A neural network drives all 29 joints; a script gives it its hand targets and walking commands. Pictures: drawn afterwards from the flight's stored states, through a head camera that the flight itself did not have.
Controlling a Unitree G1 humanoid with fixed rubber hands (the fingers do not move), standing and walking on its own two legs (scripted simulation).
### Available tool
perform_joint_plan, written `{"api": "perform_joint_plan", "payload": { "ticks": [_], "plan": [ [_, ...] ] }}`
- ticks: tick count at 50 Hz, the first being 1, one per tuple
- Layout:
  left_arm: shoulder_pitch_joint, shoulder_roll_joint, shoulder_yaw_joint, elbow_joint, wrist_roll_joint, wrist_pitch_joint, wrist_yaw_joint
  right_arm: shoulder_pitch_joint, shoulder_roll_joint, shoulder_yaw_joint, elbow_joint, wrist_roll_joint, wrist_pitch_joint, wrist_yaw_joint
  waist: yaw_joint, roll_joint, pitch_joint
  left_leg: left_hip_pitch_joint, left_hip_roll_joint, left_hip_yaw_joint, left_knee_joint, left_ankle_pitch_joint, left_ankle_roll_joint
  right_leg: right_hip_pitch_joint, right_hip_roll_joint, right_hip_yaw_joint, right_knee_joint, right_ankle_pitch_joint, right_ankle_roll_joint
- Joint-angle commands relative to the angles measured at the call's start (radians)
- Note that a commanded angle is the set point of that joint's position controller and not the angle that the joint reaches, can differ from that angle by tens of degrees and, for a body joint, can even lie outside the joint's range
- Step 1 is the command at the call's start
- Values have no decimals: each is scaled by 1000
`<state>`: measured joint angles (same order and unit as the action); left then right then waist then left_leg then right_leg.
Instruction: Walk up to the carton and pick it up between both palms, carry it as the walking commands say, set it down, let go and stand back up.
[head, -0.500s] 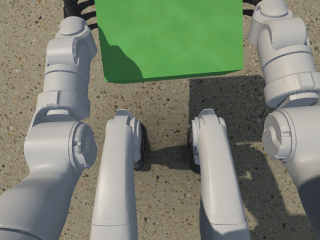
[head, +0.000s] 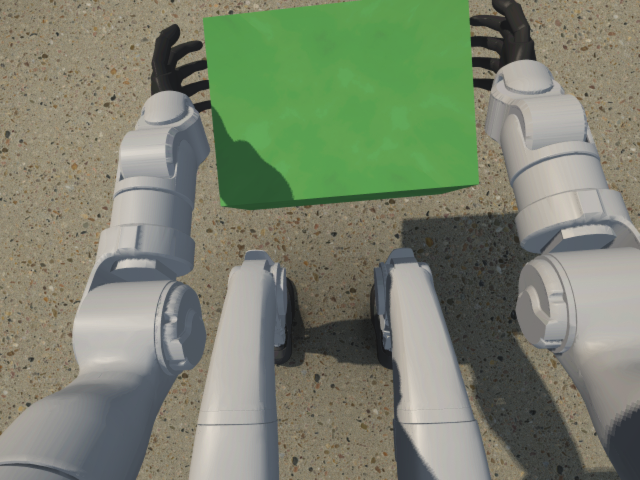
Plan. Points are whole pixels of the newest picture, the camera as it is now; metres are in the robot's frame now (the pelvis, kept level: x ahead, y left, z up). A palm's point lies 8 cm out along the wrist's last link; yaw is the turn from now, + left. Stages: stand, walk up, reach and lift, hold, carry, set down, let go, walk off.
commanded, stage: reach and lift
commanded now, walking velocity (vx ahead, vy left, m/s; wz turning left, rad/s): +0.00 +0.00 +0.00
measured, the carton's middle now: (339, 119) +0.51 -0.01 -0.13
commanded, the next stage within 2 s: none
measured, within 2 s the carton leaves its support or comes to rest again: neither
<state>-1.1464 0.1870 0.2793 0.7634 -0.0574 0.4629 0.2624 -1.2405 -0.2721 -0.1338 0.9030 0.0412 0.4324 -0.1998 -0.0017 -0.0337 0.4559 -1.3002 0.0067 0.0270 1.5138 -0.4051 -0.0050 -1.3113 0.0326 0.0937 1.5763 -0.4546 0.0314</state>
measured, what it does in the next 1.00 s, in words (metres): rises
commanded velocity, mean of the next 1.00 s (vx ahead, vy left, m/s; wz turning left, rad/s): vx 0.00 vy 0.00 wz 0.00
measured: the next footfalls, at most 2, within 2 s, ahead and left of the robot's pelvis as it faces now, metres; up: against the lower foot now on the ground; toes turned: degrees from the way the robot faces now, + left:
none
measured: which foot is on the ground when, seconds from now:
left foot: down 0.00-1.00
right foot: down 0.00-1.00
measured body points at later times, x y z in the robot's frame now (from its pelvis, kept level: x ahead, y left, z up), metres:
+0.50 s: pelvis +0.09 +0.01 +0.09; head +0.22 +0.00 +0.52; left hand +0.50 +0.19 +0.06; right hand +0.51 -0.17 +0.06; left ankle +0.17 +0.13 -0.54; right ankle +0.15 -0.12 -0.54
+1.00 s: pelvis +0.11 +0.01 +0.16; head +0.18 +0.00 +0.60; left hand +0.48 +0.19 +0.13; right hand +0.49 -0.18 +0.14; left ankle +0.17 +0.13 -0.54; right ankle +0.15 -0.12 -0.54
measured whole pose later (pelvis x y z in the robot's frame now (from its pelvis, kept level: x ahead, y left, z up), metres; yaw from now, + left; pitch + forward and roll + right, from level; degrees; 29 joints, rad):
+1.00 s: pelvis +0.11 +0.01 +0.16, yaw -2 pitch +18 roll +1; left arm -0.54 -0.05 0.46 0.69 0.20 0.42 0.09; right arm -0.59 -0.02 -0.37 0.78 -0.23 0.41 0.01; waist 0.03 -0.03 -0.19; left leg -0.81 0.01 0.02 0.80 -0.29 0.00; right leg -0.82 0.03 0.11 0.84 -0.32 0.02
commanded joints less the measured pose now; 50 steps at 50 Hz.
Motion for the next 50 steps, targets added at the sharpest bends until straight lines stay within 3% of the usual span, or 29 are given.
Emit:
{"api": "perform_joint_plan", "payload": {
  "ticks": [1, 7, 9, 10, 11, 12, 13, 14, 15, 17, 20, 21, 22, 23, 26, 28, 29, 30, 31, 32, 34, 35, 36, 37, 42, 44, 46, 49, 50],
  "plan": [
    [-741, -1122, -349, -248, -76, -52, -519, -656, 1293, 276, -287, 159, -59, 510, 116, -20, -2171, 519, -141, 4, -270, 73, 15, 414, 99, -104, -312, 37, -25],
    [-613, -1076, -215, -32, 33, -46, -556, -578, 1276, 151, -153, 63, -64, 509, 133, -42, -1753, 302, -130, 34, -325, -81, 34, 363, 81, -70, -402, -100, -16],
    [-492, -1110, -195, -24, 62, -56, -555, -478, 1317, 143, -114, 41, -72, 505, 170, -61, -1686, 359, -147, 26, -355, 45, 39, 358, 95, -83, -420, 9, 1],
    [-484, -1106, -146, 47, 94, -50, -565, -410, 1298, 69, -20, -17, -62, 508, 119, -88, -1518, 276, -138, 24, -370, -36, 37, 303, 97, -93, -447, -58, -3],
    [-431, -1093, -77, 120, 142, -46, -569, -390, 1271, -11, 25, -47, -67, 510, 128, -55, -1336, 249, -134, 18, -398, -88, 44, 239, 92, -88, -471, -122, -8],
    [-436, -1039, -22, 131, 181, -46, -580, -317, 1288, -55, 83, -88, -50, 514, 148, -85, -1211, 195, -124, 25, -407, -141, 49, 210, 95, -73, -506, -164, -8],
    [-394, -1067, 2, 149, 193, -44, -591, -341, 1289, -69, 34, -83, -61, 518, 143, -67, -1197, 226, -123, 20, -433, -154, 50, 230, 97, -66, -533, -193, -15],
    [-357, -1065, -21, 128, 200, -44, -592, -328, 1285, -51, -11, -88, -60, 511, 144, -54, -1250, 262, -126, 26, -454, -95, 41, 297, 98, -70, -542, -108, -15],
    [-364, -1094, -22, 136, 191, -42, -600, -328, 1255, -86, -9, -118, -56, 513, 96, -55, -1236, 286, -126, 19, -471, -105, 36, 278, 102, -82, -565, -124, -17],
    [-316, -1090, -27, 113, 200, -58, -605, -289, 1278, -58, -6, -112, -67, 519, 132, -47, -1248, 330, -124, 21, -500, -42, 35, 324, 93, -73, -590, -71, -7],
    [-248, -1174, -134, -6, 135, -66, -606, -238, 1298, 23, -127, -67, -79, 524, 114, -21, -1481, 524, -127, 10, -522, 179, 17, 501, 102, -77, -597, 146, -11],
    [-208, -1167, -137, 4, 149, -69, -605, -207, 1308, 36, -142, -82, -94, 522, 134, -19, -1489, 534, -132, -1, -526, 240, 15, 487, 106, -65, -610, 210, -13],
    [-146, -1214, -194, -21, 122, -76, -602, -188, 1297, 83, -220, -64, -110, 519, 108, -32, -1556, 629, -127, -26, -528, 370, 13, 531, 112, -70, -599, 319, -12],
    [-108, -1149, -171, 8, 150, -78, -600, -164, 1271, 56, -182, -66, -112, 517, 138, 17, -1462, 594, -127, -14, -537, 397, 10, 503, 103, -64, -615, 354, -15],
    [-36, -1194, -243, -92, 140, -103, -579, 16, 1238, 48, -191, -114, -121, 532, 85, 34, -1409, 679, -113, -59, -579, 539, -13, 452, 129, -73, -641, 437, -31],
    [9, -1193, -283, -118, 128, -106, -565, 46, 1244, 88, -188, -83, -130, 536, 107, 67, -1394, 748, -104, -80, -625, 610, -12, 490, 115, -59, -669, 477, -35],
    [23, -1160, -242, -72, 157, -102, -561, 70, 1210, 46, -141, -129, -121, 542, 83, 32, -1262, 718, -92, -90, -633, 572, -14, 386, 121, -69, -683, 399, -37],
    [55, -1178, -289, -125, 151, -114, -561, 90, 1235, 110, -214, -118, -135, 543, 102, 61, -1339, 737, -105, -70, -652, 606, -19, 509, 114, -37, -721, 483, -52],
    [56, -1198, -343, -206, 108, -117, -557, 111, 1244, 138, -256, -102, -131, 544, 78, 50, -1434, 827, -103, -81, -662, 654, -22, 569, 124, -56, -714, 507, -51],
    [55, -1192, -306, -101, 127, -97, -563, 87, 1196, 90, -193, -114, -129, 552, 61, 72, -1300, 757, -92, -81, -676, 551, -27, 479, 114, -65, -718, 415, -58],
    [97, -1165, -294, -75, 154, -90, -565, 74, 1217, 128, -218, -107, -125, 551, 111, 78, -1242, 748, -101, -73, -724, 540, -8, 537, 100, -40, -764, 427, -56],
    [64, -1198, -346, -156, 112, -93, -564, 74, 1226, 168, -296, -88, -123, 547, 84, 77, -1358, 812, -105, -64, -720, 568, -13, 619, 105, -32, -771, 473, -62],
    [105, -1153, -345, -196, 112, -98, -567, 127, 1272, 219, -287, -79, -112, 553, 115, 5, -1391, 821, -108, -62, -725, 614, -4, 671, 107, -45, -780, 536, -41],
    [85, -1193, -364, -185, 98, -91, -569, 89, 1243, 209, -324, -76, -120, 552, 92, 53, -1409, 850, -111, -59, -727, 611, -10, 661, 102, -47, -776, 527, -49],
    [39, -1177, -319, -126, 118, -66, -582, 67, 1236, 180, -243, -97, -86, 559, 81, 63, -1193, 806, -105, -50, -811, 367, 6, 669, 81, -34, -855, 323, -57],
    [102, -1154, -255, -57, 164, -43, -584, 89, 1257, 154, -191, -116, -61, 561, 113, 60, -1064, 788, -108, -36, -839, 318, 17, 634, 80, -44, -884, 268, -46],
    [71, -1131, -228, -33, 172, -28, -594, 77, 1245, 110, -175, -151, -38, 559, 103, 11, -989, 749, -107, -22, -864, 210, 19, 657, 84, -47, -920, 170, -41],
    [36, -1144, -242, -53, 161, -26, -606, 22, 1287, 139, -213, -117, -45, 562, 121, 17, -1073, 829, -110, -22, -869, 267, 28, 750, 77, -43, -940, 233, -33],
    [73, -1136, -239, -60, 167, -30, -606, 67, 1310, 151, -213, -132, -34, 562, 124, -32, -1084, 858, -113, -10, -873, 298, 26, 772, 87, -51, -959, 259, -22]
  ]
}}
